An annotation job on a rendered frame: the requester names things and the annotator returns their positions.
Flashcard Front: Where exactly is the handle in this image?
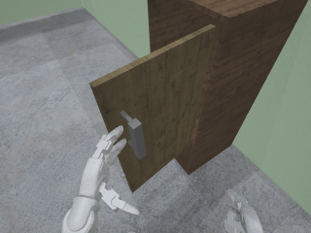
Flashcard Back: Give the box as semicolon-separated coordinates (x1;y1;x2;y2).
121;111;147;160

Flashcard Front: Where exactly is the robot left hand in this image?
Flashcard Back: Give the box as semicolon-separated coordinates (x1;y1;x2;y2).
79;125;140;216

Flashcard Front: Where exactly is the cupboard door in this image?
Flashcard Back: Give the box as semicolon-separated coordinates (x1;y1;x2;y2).
89;24;216;193

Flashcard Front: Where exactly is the robot right hand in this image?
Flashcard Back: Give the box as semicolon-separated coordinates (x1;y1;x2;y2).
224;189;263;233

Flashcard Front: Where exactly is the left robot forearm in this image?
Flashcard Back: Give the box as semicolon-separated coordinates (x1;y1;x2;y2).
61;195;101;233

